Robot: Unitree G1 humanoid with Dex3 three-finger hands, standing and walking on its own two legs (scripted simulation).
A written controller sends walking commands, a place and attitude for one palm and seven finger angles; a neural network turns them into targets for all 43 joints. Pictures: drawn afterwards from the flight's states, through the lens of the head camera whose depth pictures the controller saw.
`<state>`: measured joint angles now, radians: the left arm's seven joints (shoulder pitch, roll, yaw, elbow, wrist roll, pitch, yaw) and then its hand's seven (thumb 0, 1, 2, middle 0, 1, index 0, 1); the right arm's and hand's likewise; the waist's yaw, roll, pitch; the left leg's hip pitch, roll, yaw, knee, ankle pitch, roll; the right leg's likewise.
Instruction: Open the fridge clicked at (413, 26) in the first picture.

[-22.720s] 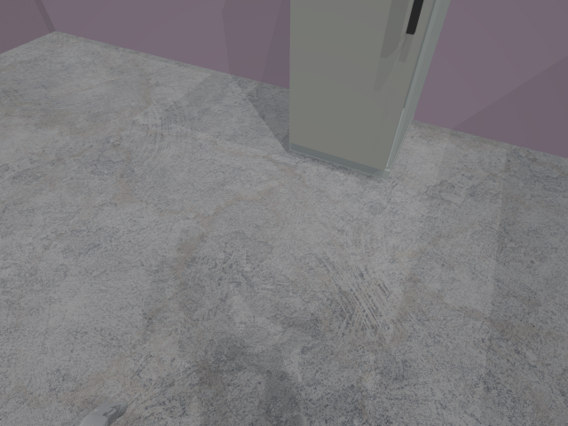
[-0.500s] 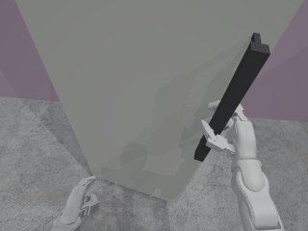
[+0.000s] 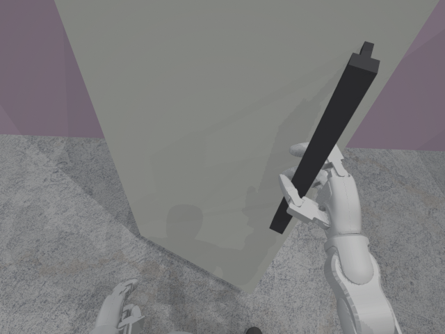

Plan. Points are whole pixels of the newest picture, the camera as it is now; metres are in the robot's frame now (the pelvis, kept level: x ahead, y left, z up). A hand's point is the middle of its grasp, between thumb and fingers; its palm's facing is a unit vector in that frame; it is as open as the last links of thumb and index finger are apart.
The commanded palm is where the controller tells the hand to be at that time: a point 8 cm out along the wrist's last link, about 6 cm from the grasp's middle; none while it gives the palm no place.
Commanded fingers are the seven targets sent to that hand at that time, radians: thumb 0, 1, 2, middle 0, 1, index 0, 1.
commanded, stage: walk backward, drawing the door open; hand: right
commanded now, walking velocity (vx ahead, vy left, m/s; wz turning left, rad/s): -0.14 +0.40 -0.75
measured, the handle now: (310, 161) +0.35 -0.07 +0.17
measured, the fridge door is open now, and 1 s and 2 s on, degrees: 28 48 76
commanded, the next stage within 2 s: stop walking and hold the door back in 1.74 s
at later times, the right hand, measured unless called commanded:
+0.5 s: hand (264, 223) +0.25 -0.01 +0.14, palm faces +0.31 +0.93 -0.18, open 7.3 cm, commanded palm +0.21 -0.04 +0.14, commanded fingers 0.00 -0.90 -0.90 0.45 1.40 0.45 1.40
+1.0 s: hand (199, 265) +0.18 +0.07 +0.14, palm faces +0.71 +0.69 -0.16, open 6.8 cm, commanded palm +0.12 +0.05 +0.14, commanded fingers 0.00 -0.90 -0.90 0.45 1.40 0.45 1.40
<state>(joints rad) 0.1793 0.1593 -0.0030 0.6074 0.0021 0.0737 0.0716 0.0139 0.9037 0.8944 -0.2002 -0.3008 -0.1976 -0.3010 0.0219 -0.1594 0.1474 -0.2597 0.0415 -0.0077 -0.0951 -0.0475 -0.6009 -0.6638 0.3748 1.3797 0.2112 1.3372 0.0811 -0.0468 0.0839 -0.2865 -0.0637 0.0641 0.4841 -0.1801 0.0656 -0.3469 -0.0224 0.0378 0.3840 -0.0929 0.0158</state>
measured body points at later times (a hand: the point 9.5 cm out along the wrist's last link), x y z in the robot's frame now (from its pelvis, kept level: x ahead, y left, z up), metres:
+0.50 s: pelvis +0.01 +0.20 -0.01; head +0.09 +0.16 +0.43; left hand +0.25 +0.32 -0.12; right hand +0.23 -0.06 +0.15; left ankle +0.10 +0.34 -0.74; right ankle -0.07 -0.05 -0.73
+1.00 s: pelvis +0.05 +0.38 +0.01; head +0.10 +0.29 +0.45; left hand +0.32 +0.41 -0.09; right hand +0.14 +0.04 +0.15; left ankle +0.19 +0.46 -0.66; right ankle -0.06 +0.29 -0.73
